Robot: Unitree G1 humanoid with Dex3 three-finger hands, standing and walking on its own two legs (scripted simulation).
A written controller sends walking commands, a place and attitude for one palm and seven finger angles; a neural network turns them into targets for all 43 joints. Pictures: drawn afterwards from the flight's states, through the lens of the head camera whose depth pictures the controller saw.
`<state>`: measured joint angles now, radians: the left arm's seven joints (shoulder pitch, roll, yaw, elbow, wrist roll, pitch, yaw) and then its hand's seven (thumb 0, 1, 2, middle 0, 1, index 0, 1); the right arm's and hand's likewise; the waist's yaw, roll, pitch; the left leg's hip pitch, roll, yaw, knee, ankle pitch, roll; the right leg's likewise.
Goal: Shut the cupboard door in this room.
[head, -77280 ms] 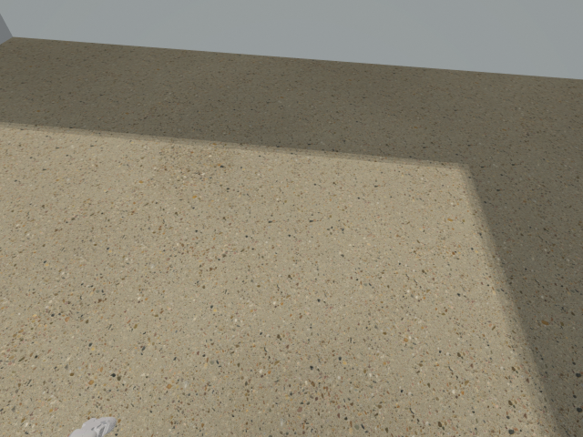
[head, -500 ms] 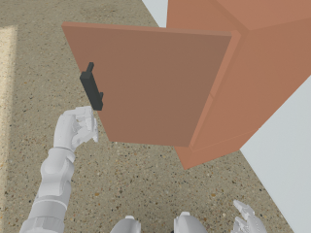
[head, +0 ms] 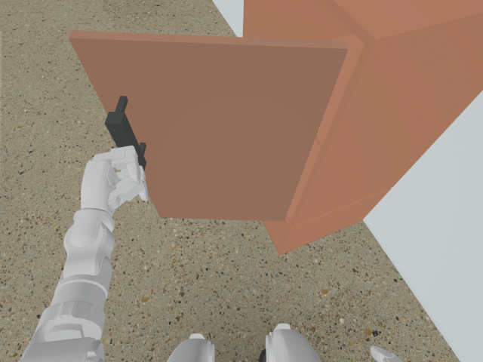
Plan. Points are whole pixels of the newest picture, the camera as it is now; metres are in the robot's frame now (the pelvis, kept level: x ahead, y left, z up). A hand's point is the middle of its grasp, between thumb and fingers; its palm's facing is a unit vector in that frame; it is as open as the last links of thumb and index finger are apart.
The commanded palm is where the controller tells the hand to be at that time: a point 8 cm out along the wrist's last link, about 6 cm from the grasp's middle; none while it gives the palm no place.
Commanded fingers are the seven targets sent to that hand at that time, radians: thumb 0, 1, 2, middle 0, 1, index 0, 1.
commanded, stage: bring the fist close to the handle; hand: left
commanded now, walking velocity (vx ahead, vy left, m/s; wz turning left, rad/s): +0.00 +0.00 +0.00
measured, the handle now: (130, 136) +0.49 +0.20 +0.05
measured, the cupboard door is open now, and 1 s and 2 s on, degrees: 66 55 42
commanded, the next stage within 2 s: push the door shut along its arc in 0.08 s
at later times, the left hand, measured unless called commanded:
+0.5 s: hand (144, 164) +0.43 +0.16 +0.05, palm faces -0.10 -0.99 -0.04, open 3.1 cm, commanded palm +0.42 +0.21 +0.05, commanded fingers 0.00 0.90 0.90 -1.30 -1.50 -1.30 -1.50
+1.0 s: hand (165, 138) +0.48 +0.13 +0.05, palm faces -0.26 -0.96 -0.05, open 3.1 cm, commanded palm +0.48 +0.18 +0.05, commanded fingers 0.00 0.90 0.90 -1.30 -1.50 -1.30 -1.50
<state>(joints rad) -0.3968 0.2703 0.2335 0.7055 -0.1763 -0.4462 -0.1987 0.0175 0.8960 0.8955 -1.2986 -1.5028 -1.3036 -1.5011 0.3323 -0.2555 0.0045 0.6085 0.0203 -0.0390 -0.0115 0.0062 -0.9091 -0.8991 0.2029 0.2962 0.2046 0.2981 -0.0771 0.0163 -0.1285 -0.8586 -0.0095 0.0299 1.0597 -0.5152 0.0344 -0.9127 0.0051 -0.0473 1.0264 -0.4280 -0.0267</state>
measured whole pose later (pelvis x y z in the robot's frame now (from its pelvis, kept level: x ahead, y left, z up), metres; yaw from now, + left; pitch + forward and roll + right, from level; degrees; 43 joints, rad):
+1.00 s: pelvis -0.02 +0.01 -0.02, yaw +0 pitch +23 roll -2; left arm -0.92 0.45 0.26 1.15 -0.12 -0.41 -0.38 0.02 0.90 0.90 -1.30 -1.50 -1.30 -1.50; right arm 0.38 -0.28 0.03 0.64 0.01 0.00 -0.01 0.00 -0.91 -0.90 0.20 0.30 0.21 0.30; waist -0.18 0.03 -0.11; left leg -1.04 0.00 0.01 1.16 -0.52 0.04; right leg -1.07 0.01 -0.07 1.09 -0.42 -0.02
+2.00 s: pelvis -0.02 +0.01 -0.06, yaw -2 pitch +31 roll -5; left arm -1.43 0.65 0.20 1.37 -0.02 -0.21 -0.46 0.02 0.96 0.98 -1.30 -1.50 -1.30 -1.50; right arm 0.38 -0.28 0.07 0.68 -0.03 -0.09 -0.03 0.00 -0.91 -0.90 0.20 0.30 0.21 0.30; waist -0.32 0.05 -0.10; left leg -1.31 0.02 -0.03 1.34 -0.57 0.04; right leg -1.32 0.03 -0.11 1.22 -0.44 -0.03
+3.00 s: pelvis +0.00 -0.01 -0.01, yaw +1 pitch +22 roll -1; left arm -0.90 0.21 0.20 1.16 -0.01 -0.52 0.07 0.02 0.89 0.90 -1.30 -1.50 -1.31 -1.50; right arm 0.29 -0.25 0.00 0.62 -0.04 0.03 0.05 0.00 -0.91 -0.90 0.20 0.30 0.20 0.30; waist -0.16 0.03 -0.13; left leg -0.98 -0.01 0.01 1.12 -0.52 0.02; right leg -1.03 0.01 -0.07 1.08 -0.44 -0.04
